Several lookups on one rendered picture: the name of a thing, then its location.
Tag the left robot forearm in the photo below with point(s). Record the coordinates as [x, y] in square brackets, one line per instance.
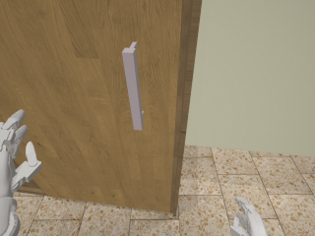
[9, 222]

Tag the wardrobe door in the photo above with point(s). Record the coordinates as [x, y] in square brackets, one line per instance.
[61, 62]
[31, 183]

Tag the right robot hand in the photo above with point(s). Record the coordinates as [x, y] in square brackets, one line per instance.
[252, 222]

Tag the left robot hand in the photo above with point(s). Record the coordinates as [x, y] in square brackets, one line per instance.
[10, 138]

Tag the handle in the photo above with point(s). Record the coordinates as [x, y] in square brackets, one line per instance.
[129, 57]

